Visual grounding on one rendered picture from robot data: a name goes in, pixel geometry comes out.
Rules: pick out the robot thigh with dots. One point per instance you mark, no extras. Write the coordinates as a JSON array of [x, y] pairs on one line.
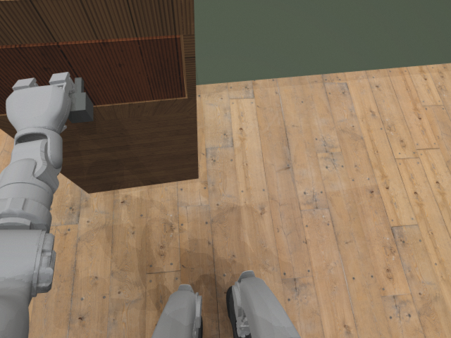
[[265, 315], [181, 315]]

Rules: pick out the robot left upper arm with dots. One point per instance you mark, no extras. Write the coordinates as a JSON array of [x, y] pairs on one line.
[[27, 261]]

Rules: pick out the handle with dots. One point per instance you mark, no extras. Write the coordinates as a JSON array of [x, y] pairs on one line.
[[82, 109]]

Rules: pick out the robot right thigh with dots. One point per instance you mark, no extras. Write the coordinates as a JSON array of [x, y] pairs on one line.
[[265, 315]]

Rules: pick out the left robot forearm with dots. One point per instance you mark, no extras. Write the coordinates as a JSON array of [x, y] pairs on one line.
[[28, 183]]

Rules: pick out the drawer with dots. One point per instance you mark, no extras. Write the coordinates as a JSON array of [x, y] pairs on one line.
[[114, 71]]

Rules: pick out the robot left thigh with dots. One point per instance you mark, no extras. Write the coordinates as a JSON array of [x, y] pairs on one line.
[[181, 315]]

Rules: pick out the cabinet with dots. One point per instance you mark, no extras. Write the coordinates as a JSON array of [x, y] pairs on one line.
[[130, 144]]

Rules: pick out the robot left hand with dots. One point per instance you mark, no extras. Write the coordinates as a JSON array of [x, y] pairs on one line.
[[48, 107]]

